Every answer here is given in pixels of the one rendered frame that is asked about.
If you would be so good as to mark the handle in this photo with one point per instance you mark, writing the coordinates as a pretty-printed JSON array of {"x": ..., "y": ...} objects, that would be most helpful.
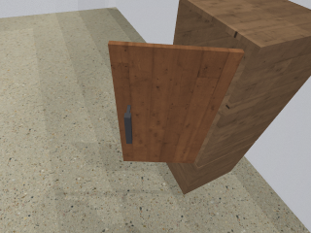
[{"x": 128, "y": 125}]

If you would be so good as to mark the cupboard door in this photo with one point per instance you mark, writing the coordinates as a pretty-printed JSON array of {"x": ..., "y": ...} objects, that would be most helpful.
[{"x": 174, "y": 93}]

